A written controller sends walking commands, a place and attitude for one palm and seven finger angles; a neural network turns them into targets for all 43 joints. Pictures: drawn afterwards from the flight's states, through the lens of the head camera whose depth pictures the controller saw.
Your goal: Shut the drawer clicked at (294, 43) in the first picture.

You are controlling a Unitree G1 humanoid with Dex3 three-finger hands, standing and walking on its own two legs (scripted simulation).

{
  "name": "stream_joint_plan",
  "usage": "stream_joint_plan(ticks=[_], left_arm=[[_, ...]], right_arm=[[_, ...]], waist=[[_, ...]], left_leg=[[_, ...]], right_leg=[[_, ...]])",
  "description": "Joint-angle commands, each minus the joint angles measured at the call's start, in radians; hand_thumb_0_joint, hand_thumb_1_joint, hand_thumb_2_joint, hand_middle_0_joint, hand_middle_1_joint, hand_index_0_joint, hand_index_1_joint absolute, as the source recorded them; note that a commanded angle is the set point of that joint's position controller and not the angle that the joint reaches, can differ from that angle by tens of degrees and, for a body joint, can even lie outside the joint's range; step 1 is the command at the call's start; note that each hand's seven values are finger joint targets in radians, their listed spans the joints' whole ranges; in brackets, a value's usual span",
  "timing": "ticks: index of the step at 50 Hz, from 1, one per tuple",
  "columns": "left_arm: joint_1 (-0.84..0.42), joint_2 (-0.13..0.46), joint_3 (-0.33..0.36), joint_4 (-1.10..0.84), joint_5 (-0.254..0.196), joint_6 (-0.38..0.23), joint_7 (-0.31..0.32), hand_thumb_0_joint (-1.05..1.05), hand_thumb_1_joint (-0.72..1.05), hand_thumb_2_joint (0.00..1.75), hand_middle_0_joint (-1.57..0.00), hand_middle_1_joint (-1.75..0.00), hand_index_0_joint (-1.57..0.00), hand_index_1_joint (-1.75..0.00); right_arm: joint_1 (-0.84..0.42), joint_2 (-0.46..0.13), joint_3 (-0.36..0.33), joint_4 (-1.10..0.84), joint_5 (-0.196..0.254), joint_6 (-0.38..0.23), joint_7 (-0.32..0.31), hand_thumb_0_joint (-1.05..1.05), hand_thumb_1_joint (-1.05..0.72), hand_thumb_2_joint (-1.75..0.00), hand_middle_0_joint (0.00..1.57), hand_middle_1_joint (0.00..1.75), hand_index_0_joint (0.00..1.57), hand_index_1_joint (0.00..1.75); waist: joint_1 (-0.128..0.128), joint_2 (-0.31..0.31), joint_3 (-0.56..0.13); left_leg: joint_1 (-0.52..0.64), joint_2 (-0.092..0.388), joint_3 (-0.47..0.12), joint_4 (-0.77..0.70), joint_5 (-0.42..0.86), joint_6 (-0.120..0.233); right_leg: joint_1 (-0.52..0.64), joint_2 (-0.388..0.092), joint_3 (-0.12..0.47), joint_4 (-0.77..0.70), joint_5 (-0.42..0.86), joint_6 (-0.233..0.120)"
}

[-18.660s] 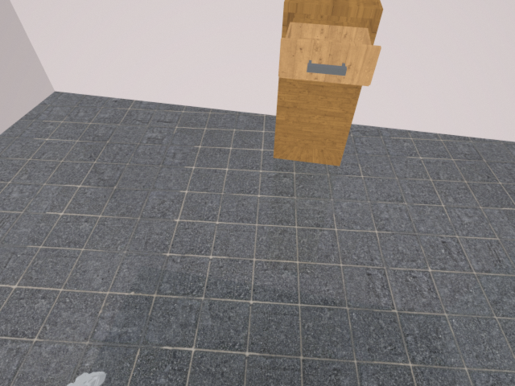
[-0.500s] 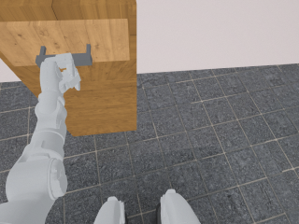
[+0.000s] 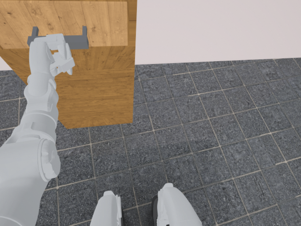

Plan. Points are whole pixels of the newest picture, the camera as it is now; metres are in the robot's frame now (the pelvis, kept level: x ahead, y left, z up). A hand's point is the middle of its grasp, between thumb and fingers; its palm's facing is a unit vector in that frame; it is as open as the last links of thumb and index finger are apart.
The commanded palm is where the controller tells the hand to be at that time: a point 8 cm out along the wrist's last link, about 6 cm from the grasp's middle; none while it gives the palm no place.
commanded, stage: pull the fist back off the drawer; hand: left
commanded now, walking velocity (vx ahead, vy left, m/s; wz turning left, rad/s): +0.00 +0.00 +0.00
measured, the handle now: (60, 36) +0.60 +0.19 +0.07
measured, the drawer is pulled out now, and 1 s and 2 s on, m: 0.00 0.00 0.00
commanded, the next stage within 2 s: draw the hand back to the body in 0.64 s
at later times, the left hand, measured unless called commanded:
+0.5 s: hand (70, 60) +0.52 +0.16 +0.07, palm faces +0.05 -1.00 -0.03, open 3.2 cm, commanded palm +0.48 +0.20 +0.07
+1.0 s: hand (49, 75) +0.44 +0.18 +0.11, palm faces +0.05 -1.00 -0.04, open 3.3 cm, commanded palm +0.41 +0.23 +0.12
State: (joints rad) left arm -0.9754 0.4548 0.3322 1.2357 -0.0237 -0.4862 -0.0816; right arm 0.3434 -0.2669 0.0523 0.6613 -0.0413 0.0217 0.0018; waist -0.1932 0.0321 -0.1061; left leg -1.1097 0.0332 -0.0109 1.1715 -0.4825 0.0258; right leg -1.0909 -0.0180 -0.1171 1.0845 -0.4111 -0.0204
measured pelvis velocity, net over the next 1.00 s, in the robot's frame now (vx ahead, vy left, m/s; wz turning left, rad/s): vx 0.06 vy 0.01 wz -0.03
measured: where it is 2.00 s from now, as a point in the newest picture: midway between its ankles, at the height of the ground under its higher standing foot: outside the picture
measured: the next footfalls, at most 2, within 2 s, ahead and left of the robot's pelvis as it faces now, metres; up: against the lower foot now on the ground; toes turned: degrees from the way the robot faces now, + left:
none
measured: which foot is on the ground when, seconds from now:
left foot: down 0.00-1.00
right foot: down 0.00-1.00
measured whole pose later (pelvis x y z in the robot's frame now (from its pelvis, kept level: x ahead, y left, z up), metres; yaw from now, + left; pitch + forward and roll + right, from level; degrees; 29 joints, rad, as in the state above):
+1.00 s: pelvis +0.06 +0.01 +0.05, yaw -2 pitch +16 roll -2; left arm -0.29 0.26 0.23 0.52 -0.18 -0.35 -0.11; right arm 0.32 -0.24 0.01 0.56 0.03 0.05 0.01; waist -0.05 0.04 -0.14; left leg -0.71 0.04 0.05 0.91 -0.48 0.03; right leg -0.73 0.00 -0.05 0.85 -0.41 0.00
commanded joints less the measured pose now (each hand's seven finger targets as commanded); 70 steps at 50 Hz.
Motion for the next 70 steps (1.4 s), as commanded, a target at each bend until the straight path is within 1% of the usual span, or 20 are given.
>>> stream_joint_plan(ticks=[1,4,9,14,21,22,27,31,34,37,40,42,46,49,54,57,62,63,65,70], left_arm=[[-0.664,0.236,0.002,-0.253,-0.011,-0.043,0.026,0.0,0.9,0.9,-1.4,-1.6,-1.4,-1.6],[-0.655,0.228,0.009,-0.248,-0.016,-0.039,0.022,0.0,0.9,0.9,-1.4,-1.6,-1.4,-1.6],[-0.577,0.27,0.057,-0.222,-0.021,-0.024,0.018,0.0,0.9,0.9,-1.4,-1.6,-1.4,-1.6],[-0.477,0.203,0.035,-0.296,-0.039,-0.039,0.01,0.0,0.9,0.9,-1.4,-1.6,-1.4,-1.6],[-0.242,0.15,0.032,-0.31,-0.042,-0.032,0.019,0.0,0.9,0.9,-1.4,-1.6,-1.4,-1.6],[-0.215,0.171,0.054,-0.329,-0.042,-0.035,0.021,0.0,0.9,0.9,-1.4,-1.6,-1.4,-1.6],[-0.05,0.079,0.014,-0.512,-0.08,-0.052,0.017,0.0,0.9,0.9,-1.4,-1.6,-1.4,-1.6],[-0.053,-0.008,-0.059,-0.566,-0.091,-0.055,0.017,0.0,0.9,0.9,-1.4,-1.6,-1.4,-1.6],[-0.064,0.005,-0.049,-0.546,-0.086,-0.053,0.026,0.0,0.9,0.9,-1.4,-1.6,-1.4,-1.6],[-0.051,0.027,-0.039,-0.584,-0.079,-0.062,0.025,0.0,0.9,0.9,-1.4,-1.6,-1.4,-1.6],[0.122,0.028,-0.034,-0.787,-0.109,-0.053,0.011,0.0,0.9,0.9,-1.4,-1.6,-1.4,-1.6],[0.272,0.015,-0.042,-0.872,-0.136,-0.019,-0.004,0.0,0.9,0.9,-1.4,-1.6,-1.4,-1.6],[0.446,-0.026,-0.058,-0.896,-0.177,0.084,-0.024,0.0,0.9,0.9,-1.4,-1.6,-1.4,-1.6],[0.47,-0.013,-0.035,-0.917,-0.192,0.129,-0.034,0.0,0.9,0.9,-1.4,-1.6,-1.4,-1.6],[0.519,-0.047,-0.097,-1.132,-0.205,0.116,-0.073,0.0,0.9,0.9,-1.4,-1.6,-1.4,-1.6],[0.582,-0.052,-0.115,-1.194,-0.222,0.133,-0.095,0.0,0.9,0.9,-1.4,-1.6,-1.4,-1.6],[0.711,0.015,-0.027,-1.179,-0.25,0.22,-0.104,0.0,0.9,0.9,-1.4,-1.6,-1.4,-1.6],[0.724,0.099,-0.063,-1.278,-0.117,0.24,0.004,0.0,0.9,0.9,-1.4,-1.6,-1.4,-1.6],[0.827,0.012,-0.099,-1.321,-0.101,0.285,0.086,0.0,0.9,0.9,-1.4,-1.6,-1.4,-1.6],[0.878,0.037,-0.091,-1.465,-0.062,0.336,0.166,0.0,0.9,0.9,-1.4,-1.6,-1.4,-1.6]], right_arm=[[0.182,-0.193,-0.057,-0.049,-0.002,-0.019,-0.01,0.0,-0.9,-0.9,0.2,0.3,0.2,0.3],[0.182,-0.194,-0.057,-0.05,-0.004,-0.023,-0.004,0.0,-0.9,-0.9,0.2,0.3,0.2,0.3],[0.18,-0.196,-0.056,-0.069,0.0,-0.022,-0.001,0.0,-0.9,-0.9,0.2,0.3,0.2,0.3],[0.172,-0.191,-0.065,-0.088,0.0,-0.015,0.01,0.0,-0.9,-0.9,0.2,0.3,0.2,0.3],[0.162,-0.178,-0.073,-0.116,0.009,0.01,0.023,0.0,-0.9,-0.9,0.2,0.3,0.2,0.3],[0.164,-0.18,-0.074,-0.119,0.008,0.013,0.022,0.0,-0.9,-0.9,0.2,0.3,0.2,0.3],[0.14,-0.159,-0.088,-0.155,0.017,0.022,0.03,0.0,-0.9,-0.9,0.2,0.3,0.2,0.3],[0.125,-0.144,-0.094,-0.13,0.025,0.025,0.029,0.0,-0.9,-0.9,0.2,0.3,0.2,0.3],[0.126,-0.151,-0.099,-0.109,0.025,0.023,0.021,0.0,-0.9,-0.9,0.2,0.3,0.2,0.3],[0.121,-0.15,-0.101,-0.111,0.023,0.02,0.016,0.0,-0.9,-0.9,0.2,0.3,0.2,0.3],[0.1,-0.14,-0.105,-0.158,0.034,0.015,0.023,0.0,-0.9,-0.9,0.2,0.3,0.2,0.3],[0.09,-0.134,-0.106,-0.189,0.044,0.009,0.024,0.0,-0.9,-0.9,0.2,0.3,0.2,0.3],[0.043,-0.124,-0.098,-0.211,0.075,0.004,0.008,0.0,-0.9,-0.9,0.2,0.3,0.2,0.3],[0.013,-0.127,-0.094,-0.216,0.084,-0.007,-0.007,0.0,-0.9,-0.9,0.2,0.3,0.2,0.3],[-0.031,-0.11,-0.085,-0.229,0.084,-0.053,-0.021,0.0,-0.9,-0.9,0.2,0.3,0.2,0.3],[-0.055,-0.111,-0.081,-0.233,0.086,-0.084,-0.028,0.0,-0.9,-0.9,0.2,0.3,0.2,0.3],[-0.124,-0.122,-0.068,-0.253,0.095,-0.11,-0.044,0.0,-0.9,-0.9,0.2,0.3,0.2,0.3],[-0.176,-0.103,-0.08,-0.259,0.092,-0.086,-0.061,0.0,-0.9,-0.9,0.2,0.3,0.2,0.3],[-0.187,-0.085,-0.07,-0.278,0.088,-0.086,-0.075,0.0,-0.9,-0.9,0.2,0.3,0.2,0.3],[-0.226,-0.082,-0.053,-0.26,0.079,-0.094,-0.092,0.0,-0.9,-0.9,0.2,0.3,0.2,0.3]], waist=[[-0.101,0.137,-0.492],[-0.09,0.171,-0.508],[-0.061,0.112,-0.487],[-0.025,0.161,-0.525],[0.019,0.05,-0.456],[0.033,0.053,-0.465],[0.072,0.075,-0.52],[0.042,0.063,-0.439],[0.035,0.044,-0.394],[0.053,0.077,-0.439],[0.12,0.161,-0.606],[0.139,0.121,-0.633],[0.128,-0.061,-0.415],[0.128,-0.069,-0.31],[0.133,0.093,-0.341],[0.13,0.077,-0.314],[0.169,-0.02,-0.197],[0.202,-0.014,-0.196],[0.191,-0.022,-0.143],[0.201,0.008,-0.097]], left_leg=[[0.322,-0.019,-0.071,-0.165,0.083,0.01],[0.35,-0.017,-0.08,-0.17,0.078,0.005],[0.272,-0.02,-0.062,-0.168,0.053,0.01],[0.381,-0.012,-0.07,-0.194,0.124,-0.002],[0.354,-0.01,-0.043,-0.223,0.168,0.001],[0.359,-0.012,-0.038,-0.225,0.194,0.0],[0.467,-0.008,-0.022,-0.239,0.358,-0.011],[0.495,0.0,-0.022,-0.235,0.408,-0.015],[0.487,0.001,-0.027,-0.234,0.41,-0.018],[0.519,-0.001,-0.029,-0.223,0.482,-0.023],[0.69,0.003,-0.027,-0.246,0.699,-0.044],[0.728,0.007,-0.027,-0.27,0.782,-0.042],[0.566,-0.001,0.01,-0.346,0.598,-0.008],[0.531,-0.014,0.028,-0.389,0.466,-0.003],[0.691,-0.009,0.013,-0.418,0.541,-0.01],[0.723,-0.007,0.001,-0.438,0.513,-0.01],[0.65,-0.023,0.003,-0.509,0.332,-0.002],[0.717,-0.024,0.024,-0.562,0.322,0.004],[0.748,-0.018,0.025,-0.598,0.308,0.003],[0.856,-0.01,0.022,-0.672,0.345,0.009]], right_leg=[[0.174,0.043,0.1,-0.161,0.015,0.005],[0.154,0.043,0.091,-0.155,0.012,0.002],[0.215,0.043,0.105,-0.166,-0.01,0.002],[0.204,0.046,0.085,-0.158,0.037,-0.004],[0.289,0.052,0.083,-0.177,0.079,-0.003],[0.311,0.051,0.084,-0.173,0.103,-0.005],[0.377,0.056,0.077,-0.169,0.246,-0.009],[0.345,0.055,0.072,-0.179,0.282,-0.001],[0.322,0.051,0.069,-0.173,0.281,0.0],[0.336,0.046,0.073,-0.153,0.325,-0.004],[0.456,0.047,0.074,-0.175,0.433,-0.005],[0.533,0.05,0.071,-0.2,0.498,-0.003],[0.655,0.046,0.073,-0.271,0.534,0.01],[0.675,0.043,0.078,-0.312,0.492,0.01],[0.684,0.039,0.075,-0.342,0.473,0.001],[0.688,0.04,0.071,-0.366,0.443,0.001],[0.754,0.03,0.07,-0.424,0.341,0.001],[0.805,0.002,0.119,-0.488,0.304,-0.011],[0.817,-0.006,0.11,-0.523,0.29,-0.005],[0.892,-0.001,0.108,-0.596,0.31,-0.008]])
